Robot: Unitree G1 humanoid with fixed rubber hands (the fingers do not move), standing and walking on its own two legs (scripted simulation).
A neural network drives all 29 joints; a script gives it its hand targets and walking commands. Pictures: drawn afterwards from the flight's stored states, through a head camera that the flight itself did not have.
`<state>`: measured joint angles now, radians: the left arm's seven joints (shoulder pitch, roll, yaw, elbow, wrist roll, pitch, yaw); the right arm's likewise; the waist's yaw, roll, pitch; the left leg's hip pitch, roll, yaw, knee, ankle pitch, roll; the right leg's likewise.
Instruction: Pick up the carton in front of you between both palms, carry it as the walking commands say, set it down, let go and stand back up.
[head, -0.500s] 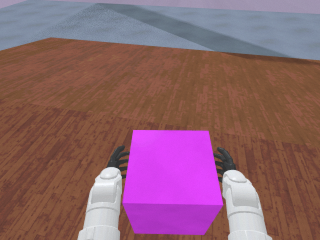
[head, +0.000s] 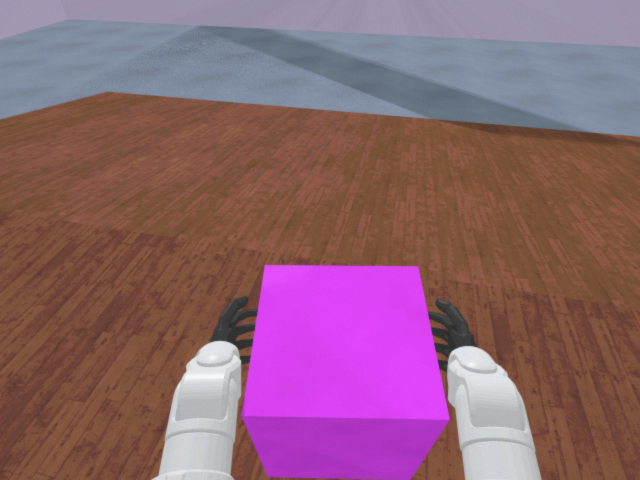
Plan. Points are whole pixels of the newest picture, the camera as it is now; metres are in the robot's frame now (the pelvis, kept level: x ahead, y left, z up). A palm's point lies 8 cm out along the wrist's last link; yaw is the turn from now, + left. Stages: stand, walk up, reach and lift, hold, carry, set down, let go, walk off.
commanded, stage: hold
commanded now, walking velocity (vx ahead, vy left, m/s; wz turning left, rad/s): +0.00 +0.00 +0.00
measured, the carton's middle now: (339, 376) +0.30 +0.00 -0.03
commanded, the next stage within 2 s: carry in 0.32 s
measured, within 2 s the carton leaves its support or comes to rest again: neither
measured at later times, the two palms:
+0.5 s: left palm (235, 331) +0.30 +0.14 +0.07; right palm (472, 344) +0.29 -0.16 +0.06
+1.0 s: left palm (260, 228) +0.49 +0.13 +0.09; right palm (450, 240) +0.47 -0.17 +0.09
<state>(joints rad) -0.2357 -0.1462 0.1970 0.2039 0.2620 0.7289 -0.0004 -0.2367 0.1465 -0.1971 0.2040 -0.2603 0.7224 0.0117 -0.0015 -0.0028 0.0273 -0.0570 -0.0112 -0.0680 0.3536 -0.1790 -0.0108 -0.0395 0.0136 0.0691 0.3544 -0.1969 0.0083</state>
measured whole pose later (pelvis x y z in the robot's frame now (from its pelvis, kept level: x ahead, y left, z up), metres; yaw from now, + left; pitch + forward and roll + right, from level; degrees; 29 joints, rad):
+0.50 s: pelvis +0.00 -0.01 -0.01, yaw -3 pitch +0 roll +0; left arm -0.27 -0.13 0.20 0.13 0.20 0.83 0.01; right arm -0.27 0.15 -0.18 0.11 -0.24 0.84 -0.02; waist 0.02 0.03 -0.12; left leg -0.25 0.02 -0.03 0.52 -0.27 -0.01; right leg -0.24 0.01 -0.02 0.53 -0.32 0.00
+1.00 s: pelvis +0.21 +0.00 +0.00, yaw -3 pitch +5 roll +0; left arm -0.16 -0.13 0.13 -0.31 0.10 1.23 0.09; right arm -0.16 0.13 -0.10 -0.32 -0.11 1.24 -0.09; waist -0.02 0.02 -0.15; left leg -0.13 0.05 0.20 0.31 -0.27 0.01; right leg -0.57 -0.09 -0.12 0.77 -0.25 0.01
